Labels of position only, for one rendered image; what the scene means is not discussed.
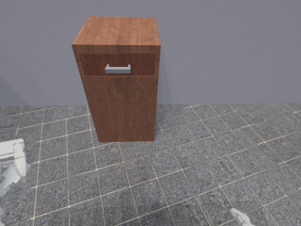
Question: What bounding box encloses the handle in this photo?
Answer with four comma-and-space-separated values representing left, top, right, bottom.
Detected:
105, 64, 131, 73

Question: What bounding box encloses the cabinet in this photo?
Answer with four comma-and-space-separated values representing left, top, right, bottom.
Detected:
71, 16, 161, 142

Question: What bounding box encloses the robot left hand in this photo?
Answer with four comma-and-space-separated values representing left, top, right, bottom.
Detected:
0, 138, 31, 199

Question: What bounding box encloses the robot right hand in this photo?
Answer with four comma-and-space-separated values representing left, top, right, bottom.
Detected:
230, 208, 254, 226

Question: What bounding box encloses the drawer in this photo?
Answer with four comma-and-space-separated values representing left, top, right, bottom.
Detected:
79, 52, 156, 76

